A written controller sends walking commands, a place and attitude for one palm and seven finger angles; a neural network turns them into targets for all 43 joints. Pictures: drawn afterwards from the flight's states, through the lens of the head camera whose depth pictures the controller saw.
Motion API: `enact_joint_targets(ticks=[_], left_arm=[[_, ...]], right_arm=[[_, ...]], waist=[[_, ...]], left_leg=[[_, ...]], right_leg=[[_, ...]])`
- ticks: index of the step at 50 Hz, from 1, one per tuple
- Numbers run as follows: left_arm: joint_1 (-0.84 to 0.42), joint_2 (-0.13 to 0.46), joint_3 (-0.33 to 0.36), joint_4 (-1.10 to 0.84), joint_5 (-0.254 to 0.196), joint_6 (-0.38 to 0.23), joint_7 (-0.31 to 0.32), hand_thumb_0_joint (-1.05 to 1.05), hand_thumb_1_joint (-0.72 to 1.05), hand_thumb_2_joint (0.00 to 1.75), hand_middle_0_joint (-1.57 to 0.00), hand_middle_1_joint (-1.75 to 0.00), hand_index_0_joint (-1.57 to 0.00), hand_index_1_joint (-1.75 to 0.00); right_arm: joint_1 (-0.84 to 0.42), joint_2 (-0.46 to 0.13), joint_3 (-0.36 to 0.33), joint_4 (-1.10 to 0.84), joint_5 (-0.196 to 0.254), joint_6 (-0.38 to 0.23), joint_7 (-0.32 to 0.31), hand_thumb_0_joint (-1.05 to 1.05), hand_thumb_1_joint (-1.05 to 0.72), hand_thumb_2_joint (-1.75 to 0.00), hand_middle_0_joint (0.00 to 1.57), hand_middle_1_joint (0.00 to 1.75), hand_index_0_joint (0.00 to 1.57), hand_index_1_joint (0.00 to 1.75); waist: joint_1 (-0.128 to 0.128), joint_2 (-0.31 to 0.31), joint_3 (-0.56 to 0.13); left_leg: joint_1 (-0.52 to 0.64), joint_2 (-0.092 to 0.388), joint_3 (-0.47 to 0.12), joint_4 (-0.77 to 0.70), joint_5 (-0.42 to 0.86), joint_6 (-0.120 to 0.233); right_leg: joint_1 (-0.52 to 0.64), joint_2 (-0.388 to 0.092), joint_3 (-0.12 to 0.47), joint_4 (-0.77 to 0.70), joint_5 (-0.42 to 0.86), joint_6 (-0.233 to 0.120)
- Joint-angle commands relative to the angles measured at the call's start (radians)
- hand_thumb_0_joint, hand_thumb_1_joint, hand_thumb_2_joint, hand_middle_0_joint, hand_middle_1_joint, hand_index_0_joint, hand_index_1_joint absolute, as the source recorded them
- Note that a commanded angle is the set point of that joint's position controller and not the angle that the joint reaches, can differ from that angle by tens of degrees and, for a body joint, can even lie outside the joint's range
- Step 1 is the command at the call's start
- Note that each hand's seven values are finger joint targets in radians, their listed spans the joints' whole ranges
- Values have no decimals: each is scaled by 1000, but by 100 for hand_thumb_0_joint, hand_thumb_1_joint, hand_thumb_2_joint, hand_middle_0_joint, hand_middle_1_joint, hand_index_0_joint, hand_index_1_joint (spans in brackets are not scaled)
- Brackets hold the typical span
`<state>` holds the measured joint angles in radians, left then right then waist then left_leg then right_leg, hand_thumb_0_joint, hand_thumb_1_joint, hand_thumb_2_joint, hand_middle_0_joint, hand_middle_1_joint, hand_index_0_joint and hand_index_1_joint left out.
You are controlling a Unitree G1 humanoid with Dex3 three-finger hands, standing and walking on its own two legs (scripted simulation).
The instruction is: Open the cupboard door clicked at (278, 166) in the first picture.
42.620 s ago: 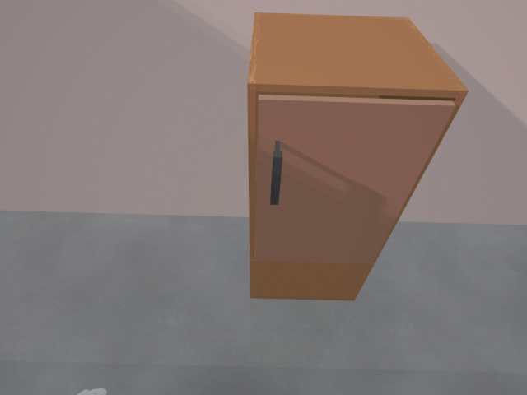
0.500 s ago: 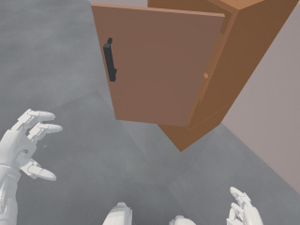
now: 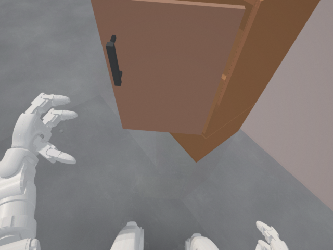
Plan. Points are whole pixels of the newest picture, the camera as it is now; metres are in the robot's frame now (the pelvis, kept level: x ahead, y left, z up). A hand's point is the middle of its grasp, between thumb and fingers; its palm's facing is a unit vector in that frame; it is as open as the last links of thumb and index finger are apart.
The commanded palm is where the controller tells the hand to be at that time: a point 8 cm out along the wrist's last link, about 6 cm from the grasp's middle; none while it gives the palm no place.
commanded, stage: move the hooked fingers beside the handle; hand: left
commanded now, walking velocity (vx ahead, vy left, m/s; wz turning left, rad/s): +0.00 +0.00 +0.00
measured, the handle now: (115, 61) +0.63 +0.18 +0.06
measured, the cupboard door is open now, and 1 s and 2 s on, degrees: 49 49 49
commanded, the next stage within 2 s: slide the fingers in behind the handle in 1.92 s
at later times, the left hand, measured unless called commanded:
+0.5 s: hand (77, 100) +0.46 +0.25 +0.06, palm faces -0.02 -1.00 -0.01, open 14.0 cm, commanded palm +0.45 +0.29 +0.06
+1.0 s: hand (85, 77) +0.54 +0.25 +0.06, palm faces -0.03 -1.00 -0.01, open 14.0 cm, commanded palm +0.55 +0.28 +0.06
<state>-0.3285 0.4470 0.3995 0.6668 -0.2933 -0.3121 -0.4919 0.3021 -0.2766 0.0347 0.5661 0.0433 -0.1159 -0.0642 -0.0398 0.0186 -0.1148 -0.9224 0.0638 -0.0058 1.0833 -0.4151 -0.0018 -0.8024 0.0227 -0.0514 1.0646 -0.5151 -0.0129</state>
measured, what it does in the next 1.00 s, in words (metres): stands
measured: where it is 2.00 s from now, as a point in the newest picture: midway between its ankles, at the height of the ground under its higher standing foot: outside the picture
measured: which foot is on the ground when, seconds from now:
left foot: down 0.00-1.00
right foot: down 0.00-1.00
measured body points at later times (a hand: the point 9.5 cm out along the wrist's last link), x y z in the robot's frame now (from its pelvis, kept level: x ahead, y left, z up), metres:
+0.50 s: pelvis +0.00 +0.00 -0.02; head +0.11 +0.02 +0.42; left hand +0.45 +0.30 +0.07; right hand +0.06 -0.27 -0.12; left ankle +0.06 +0.12 -0.66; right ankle +0.00 -0.12 -0.66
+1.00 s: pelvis +0.00 +0.01 -0.03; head +0.17 +0.05 +0.39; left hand +0.54 +0.30 +0.06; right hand -0.01 -0.26 -0.12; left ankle +0.06 +0.12 -0.66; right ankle +0.00 -0.12 -0.66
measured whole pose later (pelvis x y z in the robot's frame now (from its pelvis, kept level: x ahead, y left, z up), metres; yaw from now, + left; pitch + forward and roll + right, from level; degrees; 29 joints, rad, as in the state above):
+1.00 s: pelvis +0.00 +0.01 -0.03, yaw -3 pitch +26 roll -5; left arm -1.04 0.75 0.47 1.25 -0.07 -0.31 -0.42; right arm 0.39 -0.28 0.06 0.63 0.01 0.03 -0.04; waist -0.20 0.03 -0.10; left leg -1.22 0.09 -0.02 1.22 -0.45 0.01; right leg -1.08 0.05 -0.06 1.15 -0.53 0.00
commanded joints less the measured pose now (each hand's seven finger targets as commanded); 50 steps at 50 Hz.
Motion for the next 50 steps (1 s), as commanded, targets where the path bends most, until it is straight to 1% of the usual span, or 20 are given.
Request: enact_joint_targets(ticks=[1,3,6,7,10,12,15,17,20,24,28,30,33,35,39,42,44,46,49,50], left_arm=[[-334,288,84,-126,-16,-79,-10,0,-50,30,-30,-120,-30,-120],[-411,264,55,-99,-10,-84,-15,0,-50,30,-30,-120,-30,-120],[-466,307,82,-69,2,-106,-11,0,-50,30,-30,-120,-30,-120],[-485,291,61,-68,6,-109,-12,0,-50,30,-30,-120,-30,-120],[-559,317,70,19,20,-113,-7,0,-50,30,-30,-120,-30,-120],[-615,312,50,47,36,-114,-2,0,-50,30,-30,-120,-30,-120],[-672,348,69,118,53,-115,12,0,-50,30,-30,-120,-30,-120],[-745,366,65,158,71,-117,19,0,-50,30,-30,-120,-30,-120],[-774,407,93,192,84,-127,27,0,-50,30,-30,-120,-30,-120],[-846,441,95,264,104,-122,28,0,-50,30,-30,-120,-30,-120],[-895,469,99,262,120,-117,28,0,-50,30,-30,-120,-30,-120],[-910,485,112,270,120,-118,29,0,-50,30,-30,-120,-30,-120],[-962,509,105,335,141,-92,36,0,-50,30,-30,-120,-30,-120],[-1004,552,126,322,152,-96,45,0,-50,30,-30,-120,-30,-120],[-1050,549,117,330,159,-97,49,0,-50,30,-30,-120,-30,-120],[-1070,585,126,348,177,-83,51,0,-50,30,-30,-120,-30,-120],[-1102,561,104,355,182,-75,54,0,-50,30,-30,-120,-30,-120],[-1120,581,107,382,192,-61,61,0,-50,30,-30,-120,-30,-120],[-1194,555,81,372,205,-61,78,0,-50,30,-30,-120,-30,-120],[-1217,589,97,382,215,-61,86,0,-50,30,-30,-120,-30,-120]], right_arm=[[31,-165,-69,-94,-1,-21,-15,0,-90,-90,20,30,20,30],[37,-164,-69,-86,-1,-15,-15,0,-90,-90,20,30,20,30],[54,-166,-72,-69,-4,-6,-18,0,-90,-90,20,30,20,30],[56,-164,-73,-67,-3,-3,-16,0,-90,-90,20,30,20,30],[72,-171,-73,-46,-3,9,-20,0,-90,-90,20,30,20,30],[80,-171,-72,-39,-4,16,-17,0,-90,-90,20,30,20,30],[97,-176,-71,-29,-7,29,-17,0,-90,-90,20,30,20,30],[107,-176,-68,-19,-10,37,-14,0,-90,-90,20,30,20,30],[124,-180,-68,-16,-14,49,-12,0,-90,-90,20,30,20,30],[149,-185,-61,-9,-17,68,-8,0,-90,-90,20,30,20,30],[173,-192,-66,1,-20,83,-5,0,-90,-90,20,30,20,30],[183,-194,-66,4,-21,89,-3,0,-90,-90,20,30,20,30],[197,-197,-59,12,-21,102,-4,0,-90,-90,20,30,20,30],[208,-200,-57,16,-25,104,-8,0,-90,-90,20,30,20,30],[230,-200,-54,22,-32,112,-3,0,-90,-90,20,30,20,30],[243,-205,-51,27,-35,123,0,0,-90,-90,20,30,20,30],[254,-203,-47,28,-38,128,2,0,-90,-90,20,30,20,30],[261,-210,-46,31,-38,136,1,0,-90,-90,20,30,20,30],[273,-207,-42,35,-47,139,5,0,-90,-90,20,30,20,30],[277,-213,-41,40,-48,142,5,0,-90,-90,20,30,20,30]], waist=[[-5,61,-314],[-19,62,-312],[-11,90,-364],[-18,104,-374],[-32,61,-361],[-36,115,-358],[-46,82,-388],[-55,98,-374],[-54,101,-437],[-77,91,-415],[-85,135,-469],[-86,125,-506],[-115,116,-435],[-114,145,-477],[-135,170,-503],[-137,205,-524],[-151,222,-519],[-165,202,-498],[-183,254,-507],[-187,252,-513]], left_leg=[[279,-38,-21,-124,161,32],[278,-38,-25,-121,138,33],[302,-37,-27,-105,176,32],[310,-37,-25,-100,180,33],[278,-32,-32,-91,153,35],[293,-32,-36,-92,145,32],[269,-30,-35,-73,147,37],[252,-29,-38,-63,149,37],[252,-27,-33,-40,184,38],[210,-26,-38,-21,183,43],[260,-17,-45,-11,224,38],[261,-15,-46,-1,241,40],[203,-13,-45,5,200,44],[215,-11,-47,15,222,44],[251,-9,-59,29,281,43],[268,-2,-64,31,297,40],[293,-2,-74,31,320,39],[285,5,-81,29,299,38],[328,6,-99,33,327,34],[327,11,-104,34,314,31]], right_leg=[[29,23,34,-161,217,-11],[5,22,33,-160,192,-10],[8,22,36,-146,223,-15],[-4,22,38,-144,226,-14],[-29,24,37,-139,198,-11],[-64,22,32,-136,180,-15],[-63,23,37,-127,185,-12],[-79,23,33,-116,187,-12],[-67,25,41,-101,223,-11],[-90,33,40,-91,223,-11],[-121,33,34,-82,244,-9],[-115,36,34,-76,256,-8],[-144,37,33,-85,225,-3],[-143,39,36,-76,239,-6],[-176,45,24,-64,267,-8],[-188,43,20,-63,271,-7],[-223,46,9,-58,268,-10],[-242,46,6,-67,249,-6],[-300,47,-7,-57,244,-12],[-312,47,-8,-55,230,-10]])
